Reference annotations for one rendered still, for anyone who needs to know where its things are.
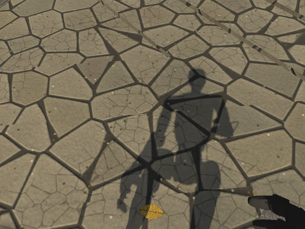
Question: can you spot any robot right hand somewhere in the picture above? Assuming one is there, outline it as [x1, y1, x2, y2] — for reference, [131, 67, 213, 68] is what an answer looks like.
[248, 194, 305, 229]

